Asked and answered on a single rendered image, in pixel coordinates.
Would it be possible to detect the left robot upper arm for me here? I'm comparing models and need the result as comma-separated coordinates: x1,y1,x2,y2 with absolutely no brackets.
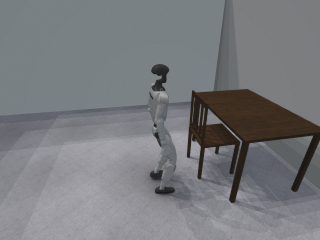
147,83,155,108

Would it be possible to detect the table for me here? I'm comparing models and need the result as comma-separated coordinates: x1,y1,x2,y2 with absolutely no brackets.
192,89,320,203

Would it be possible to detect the right robot thigh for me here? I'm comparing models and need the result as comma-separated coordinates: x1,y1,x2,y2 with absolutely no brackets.
157,134,177,168

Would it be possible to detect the robot right foot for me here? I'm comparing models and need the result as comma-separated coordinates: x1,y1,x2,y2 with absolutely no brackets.
155,186,175,194

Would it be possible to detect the right robot upper arm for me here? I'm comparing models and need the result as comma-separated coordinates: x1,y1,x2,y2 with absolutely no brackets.
154,92,169,125

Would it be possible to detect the right robot hand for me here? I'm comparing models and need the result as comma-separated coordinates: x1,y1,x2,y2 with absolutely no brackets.
161,146,173,163

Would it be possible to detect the chair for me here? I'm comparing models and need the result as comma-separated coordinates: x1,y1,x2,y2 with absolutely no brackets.
187,90,240,179

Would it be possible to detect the right robot forearm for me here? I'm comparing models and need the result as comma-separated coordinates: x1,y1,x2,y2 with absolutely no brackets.
156,119,168,148

